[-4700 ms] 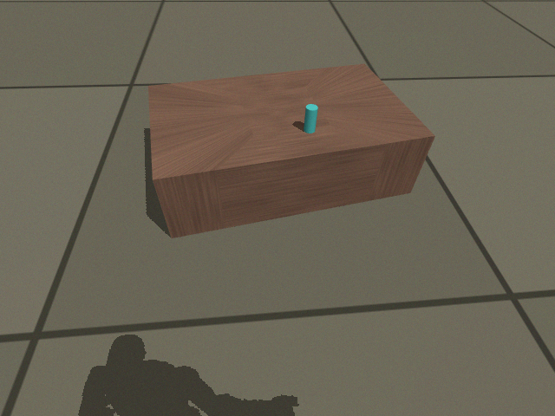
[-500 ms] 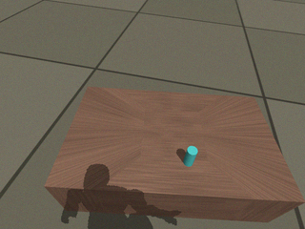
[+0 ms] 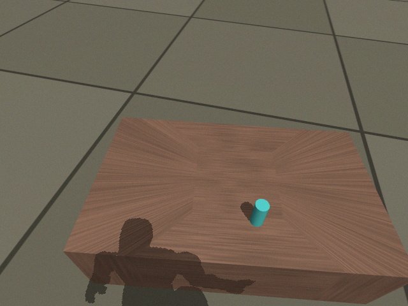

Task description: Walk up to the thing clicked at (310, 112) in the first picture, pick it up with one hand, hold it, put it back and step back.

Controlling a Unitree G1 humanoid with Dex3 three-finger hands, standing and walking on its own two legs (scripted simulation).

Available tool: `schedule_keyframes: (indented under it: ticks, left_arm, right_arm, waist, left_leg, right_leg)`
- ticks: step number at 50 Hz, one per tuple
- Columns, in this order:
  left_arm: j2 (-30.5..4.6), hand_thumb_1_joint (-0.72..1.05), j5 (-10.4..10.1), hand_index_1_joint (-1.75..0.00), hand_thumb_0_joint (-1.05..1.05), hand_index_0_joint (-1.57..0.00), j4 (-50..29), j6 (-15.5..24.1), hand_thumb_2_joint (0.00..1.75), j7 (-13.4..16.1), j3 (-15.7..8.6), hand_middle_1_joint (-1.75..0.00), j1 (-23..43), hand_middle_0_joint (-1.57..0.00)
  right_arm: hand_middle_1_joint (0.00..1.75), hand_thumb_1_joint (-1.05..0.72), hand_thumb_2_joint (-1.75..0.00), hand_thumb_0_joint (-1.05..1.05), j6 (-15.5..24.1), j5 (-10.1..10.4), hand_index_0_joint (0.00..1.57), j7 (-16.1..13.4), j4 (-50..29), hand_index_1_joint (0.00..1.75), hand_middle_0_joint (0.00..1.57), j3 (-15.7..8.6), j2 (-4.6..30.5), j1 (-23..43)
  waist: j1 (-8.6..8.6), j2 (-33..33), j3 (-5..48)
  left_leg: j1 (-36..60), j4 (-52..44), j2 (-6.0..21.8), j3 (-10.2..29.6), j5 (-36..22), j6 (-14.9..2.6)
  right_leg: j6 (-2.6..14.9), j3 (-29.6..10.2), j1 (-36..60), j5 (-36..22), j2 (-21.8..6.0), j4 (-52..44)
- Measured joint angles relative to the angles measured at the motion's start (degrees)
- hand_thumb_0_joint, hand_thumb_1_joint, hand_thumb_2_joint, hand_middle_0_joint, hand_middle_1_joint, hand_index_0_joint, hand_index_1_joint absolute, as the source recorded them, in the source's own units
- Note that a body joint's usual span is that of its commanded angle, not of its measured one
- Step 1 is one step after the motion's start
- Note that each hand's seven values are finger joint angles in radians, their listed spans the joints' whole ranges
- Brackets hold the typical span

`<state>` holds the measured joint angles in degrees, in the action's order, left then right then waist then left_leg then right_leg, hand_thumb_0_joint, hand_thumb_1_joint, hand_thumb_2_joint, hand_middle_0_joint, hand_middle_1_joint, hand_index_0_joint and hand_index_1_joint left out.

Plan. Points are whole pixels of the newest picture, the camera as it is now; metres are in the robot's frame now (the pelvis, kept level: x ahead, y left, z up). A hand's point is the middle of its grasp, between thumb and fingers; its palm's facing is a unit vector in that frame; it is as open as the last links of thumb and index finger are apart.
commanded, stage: stand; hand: right
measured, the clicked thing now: (259, 213) +0.53 -0.21 -0.36
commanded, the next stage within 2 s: none
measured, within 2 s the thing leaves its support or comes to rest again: neither
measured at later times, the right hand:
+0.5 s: hand out of the picture +0.09 -0.26 -0.16, palm faces +0.00 +0.94 -0.34, open 7.4 cm
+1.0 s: hand out of the picture +0.08 -0.26 -0.15, palm faces +0.00 +0.94 -0.34, open 7.4 cm
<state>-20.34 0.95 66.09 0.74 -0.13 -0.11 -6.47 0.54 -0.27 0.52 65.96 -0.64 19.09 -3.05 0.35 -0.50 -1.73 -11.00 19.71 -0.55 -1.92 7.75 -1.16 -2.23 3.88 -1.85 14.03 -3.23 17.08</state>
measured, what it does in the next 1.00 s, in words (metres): stands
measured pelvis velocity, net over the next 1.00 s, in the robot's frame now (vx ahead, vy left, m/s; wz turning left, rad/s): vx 0.01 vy -0.01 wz -0.01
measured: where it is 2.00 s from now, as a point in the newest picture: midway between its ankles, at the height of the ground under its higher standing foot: outside the picture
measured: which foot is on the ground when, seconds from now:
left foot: down 0.00-1.00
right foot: down 0.00-1.00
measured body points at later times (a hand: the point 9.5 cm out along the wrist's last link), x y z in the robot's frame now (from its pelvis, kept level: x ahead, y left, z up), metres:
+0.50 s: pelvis +0.01 -0.01 +0.00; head +0.03 +0.00 +0.45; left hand +0.09 +0.29 -0.14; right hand +0.09 -0.31 -0.13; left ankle +0.03 +0.10 -0.75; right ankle -0.05 -0.14 -0.75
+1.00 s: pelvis +0.01 -0.01 +0.00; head +0.01 +0.00 +0.45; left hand +0.08 +0.29 -0.14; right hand +0.08 -0.31 -0.13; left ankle +0.03 +0.10 -0.75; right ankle -0.05 -0.14 -0.75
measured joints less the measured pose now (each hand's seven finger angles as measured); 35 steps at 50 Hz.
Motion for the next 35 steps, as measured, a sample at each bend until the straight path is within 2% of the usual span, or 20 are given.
schedule_keyframes:
  ticks: [35]
  left_arm:
    - [0.4, 0.91, -0.1, -0.3, 0.01, -0.2, -1.8, -0.3, 0.9, 0.0, -0.2, -0.3, -0.1, -0.2]
  right_arm:
    - [0.3, -0.9, -0.9, 0.01, 0.2, 0.1, 0.2, -0.5, -0.1, 0.3, 0.21, 0.6, 0.4, -1.5]
  waist:
    - [-0.38, -0.1, -0.6]
  left_leg:
    - [1.9, -0.2, 0.8, -0.5, 1.1, 0.79]
  right_leg:
    - [0.62, -0.6, 2.0, 0.3, 0.8, -1.2]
